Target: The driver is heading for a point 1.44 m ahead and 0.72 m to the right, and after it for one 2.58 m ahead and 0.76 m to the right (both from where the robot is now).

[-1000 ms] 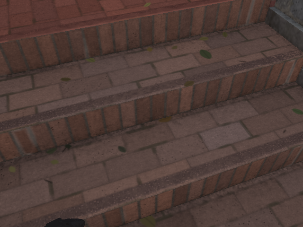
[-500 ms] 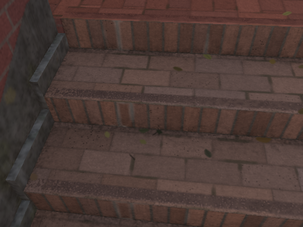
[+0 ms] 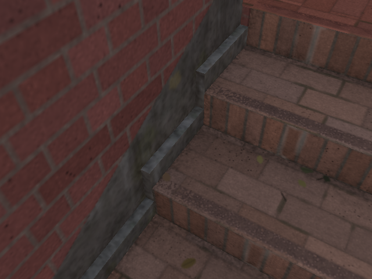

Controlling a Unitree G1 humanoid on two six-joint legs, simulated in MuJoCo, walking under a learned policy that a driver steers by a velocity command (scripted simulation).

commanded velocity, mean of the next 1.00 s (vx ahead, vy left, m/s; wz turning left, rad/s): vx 0.36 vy -0.01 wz -0.73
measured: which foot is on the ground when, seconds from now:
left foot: down 0.00-0.84, up 0.86-1.00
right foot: up 0.00-0.82, down 0.84-1.00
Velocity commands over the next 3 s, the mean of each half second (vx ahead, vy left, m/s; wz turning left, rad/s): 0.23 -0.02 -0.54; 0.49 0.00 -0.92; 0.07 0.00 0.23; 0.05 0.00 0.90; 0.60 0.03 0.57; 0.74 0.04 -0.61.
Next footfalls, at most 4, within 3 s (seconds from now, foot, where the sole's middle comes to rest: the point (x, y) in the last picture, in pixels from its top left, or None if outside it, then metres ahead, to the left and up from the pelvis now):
0.84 right None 0.17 -0.32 -0.61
1.58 left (337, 236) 0.54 -0.37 -0.46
2.20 right None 0.52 -0.58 -0.46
2.54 left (317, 111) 0.89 -0.34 -0.30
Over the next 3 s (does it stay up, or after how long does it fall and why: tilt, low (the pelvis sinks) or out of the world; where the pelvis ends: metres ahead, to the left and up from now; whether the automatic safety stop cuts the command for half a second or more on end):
stays up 0.87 -0.46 0.47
